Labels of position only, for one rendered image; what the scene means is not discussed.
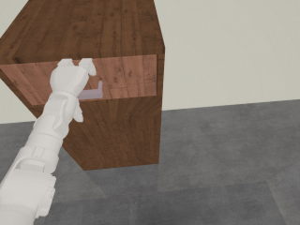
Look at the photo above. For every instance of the cabinet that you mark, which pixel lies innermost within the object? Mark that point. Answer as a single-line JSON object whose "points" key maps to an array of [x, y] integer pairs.
{"points": [[115, 132]]}

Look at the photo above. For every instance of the drawer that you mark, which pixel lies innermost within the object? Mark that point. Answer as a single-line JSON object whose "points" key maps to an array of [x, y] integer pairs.
{"points": [[121, 77]]}

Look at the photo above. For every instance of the robot left forearm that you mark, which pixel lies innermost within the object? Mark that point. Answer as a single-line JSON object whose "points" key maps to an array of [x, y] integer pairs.
{"points": [[40, 153]]}

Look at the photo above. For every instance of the robot left hand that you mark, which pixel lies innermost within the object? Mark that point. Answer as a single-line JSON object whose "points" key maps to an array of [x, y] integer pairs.
{"points": [[72, 79]]}

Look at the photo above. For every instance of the handle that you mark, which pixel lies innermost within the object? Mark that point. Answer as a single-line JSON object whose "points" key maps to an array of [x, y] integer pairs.
{"points": [[91, 93]]}

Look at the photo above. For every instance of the left robot upper arm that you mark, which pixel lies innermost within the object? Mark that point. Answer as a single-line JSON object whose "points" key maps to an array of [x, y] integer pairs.
{"points": [[26, 196]]}

